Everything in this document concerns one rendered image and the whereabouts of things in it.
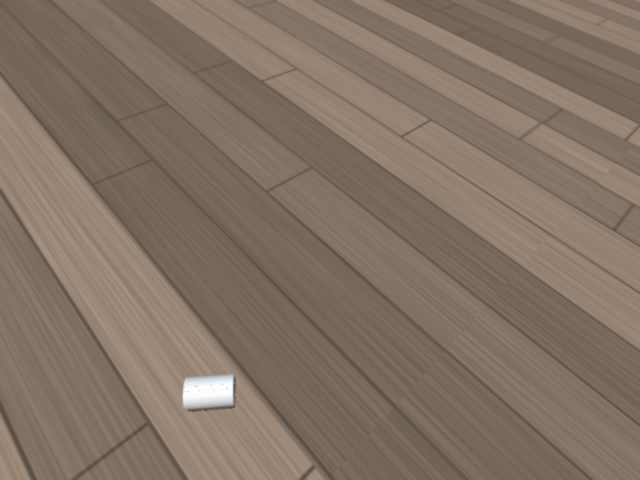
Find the can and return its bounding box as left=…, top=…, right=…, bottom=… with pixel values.
left=183, top=374, right=235, bottom=410

